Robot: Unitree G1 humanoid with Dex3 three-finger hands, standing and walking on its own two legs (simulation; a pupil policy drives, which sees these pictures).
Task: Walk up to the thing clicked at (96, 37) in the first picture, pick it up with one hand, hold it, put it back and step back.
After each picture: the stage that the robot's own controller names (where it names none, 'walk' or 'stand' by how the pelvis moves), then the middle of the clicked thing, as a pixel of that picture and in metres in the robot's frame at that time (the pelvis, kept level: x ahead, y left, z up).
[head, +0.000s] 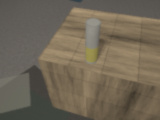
stand; (92, 43) +0.65 -0.02 -0.04
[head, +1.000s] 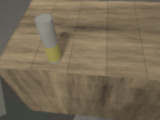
rise first; (49, 41) +0.57 +0.19 -0.02
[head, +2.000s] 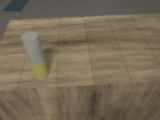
stand; (36, 57) +0.53 +0.24 -0.02
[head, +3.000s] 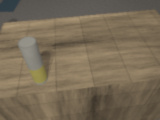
stand; (34, 63) +0.51 +0.24 -0.04
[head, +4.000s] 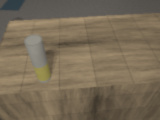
stand; (39, 61) +0.52 +0.22 -0.04
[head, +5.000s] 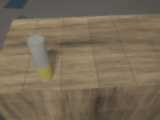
stand; (41, 60) +0.52 +0.21 -0.04
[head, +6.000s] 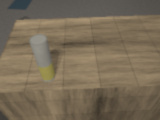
stand; (44, 60) +0.53 +0.20 -0.04
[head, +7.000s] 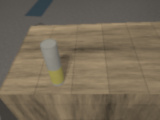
rise first; (53, 64) +0.52 +0.19 -0.04
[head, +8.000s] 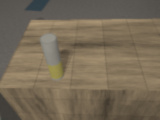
go down; (53, 59) +0.54 +0.19 -0.04
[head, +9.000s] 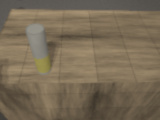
go down; (40, 51) +0.55 +0.18 -0.02
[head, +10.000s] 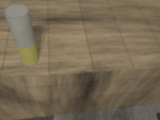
go down; (24, 39) +0.52 +0.19 +0.03
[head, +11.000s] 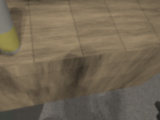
close in; (0, 23) +0.54 +0.20 +0.06
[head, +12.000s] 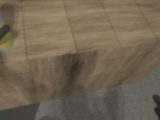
close; out of the picture +0.55 +0.21 +0.07
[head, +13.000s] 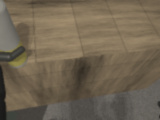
lift; (6, 39) +0.48 +0.19 +0.06
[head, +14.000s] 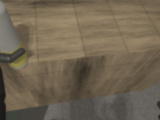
lift; (7, 41) +0.47 +0.19 +0.06
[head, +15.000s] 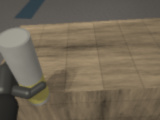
lift; (29, 73) +0.31 +0.17 +0.17
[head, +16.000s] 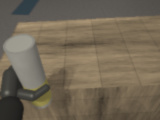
hold; (33, 77) +0.32 +0.16 +0.14
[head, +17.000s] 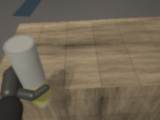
hold; (32, 76) +0.32 +0.16 +0.14
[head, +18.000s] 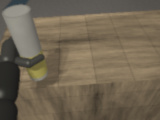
crouch; (29, 47) +0.42 +0.17 +0.16
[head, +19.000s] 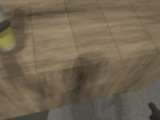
lower; out of the picture +0.53 +0.21 +0.12
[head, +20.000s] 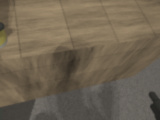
lower; out of the picture +0.54 +0.20 +0.08
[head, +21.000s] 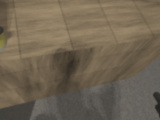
lower; out of the picture +0.54 +0.21 +0.07
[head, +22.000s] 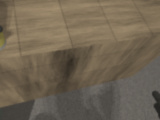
lower; out of the picture +0.54 +0.21 +0.08
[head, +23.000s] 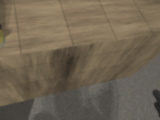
lower; out of the picture +0.54 +0.21 +0.08
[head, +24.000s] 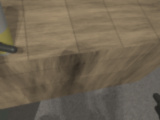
withdraw; out of the picture +0.52 +0.20 +0.07
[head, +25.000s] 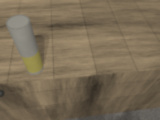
sink last; (28, 48) +0.50 +0.19 +0.02
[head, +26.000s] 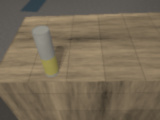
stand; (47, 53) +0.54 +0.20 +0.02
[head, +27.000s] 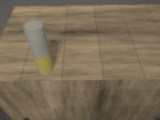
stand; (40, 50) +0.51 +0.20 +0.03
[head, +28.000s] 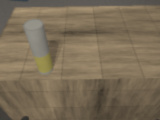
stand; (40, 49) +0.52 +0.20 +0.03
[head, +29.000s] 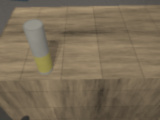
stand; (40, 50) +0.52 +0.20 +0.03
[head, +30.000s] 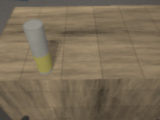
stand; (40, 50) +0.52 +0.20 +0.03
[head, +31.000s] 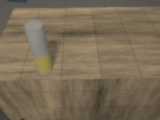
stand; (40, 50) +0.52 +0.20 +0.03
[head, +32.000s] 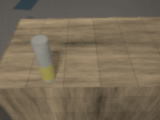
stand; (44, 60) +0.53 +0.20 -0.04
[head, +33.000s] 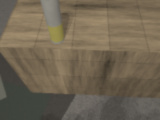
walk; (53, 20) +0.64 +0.16 -0.01
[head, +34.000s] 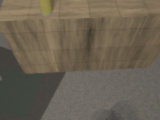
walk; out of the picture +0.88 +0.26 -0.01
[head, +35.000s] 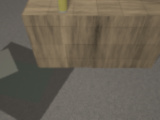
stand; out of the picture +1.10 +0.20 -0.02
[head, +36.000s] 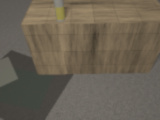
stand; (58, 4) +1.10 +0.20 -0.04
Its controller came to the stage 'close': yes
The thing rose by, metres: 0.19
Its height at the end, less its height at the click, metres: +0.00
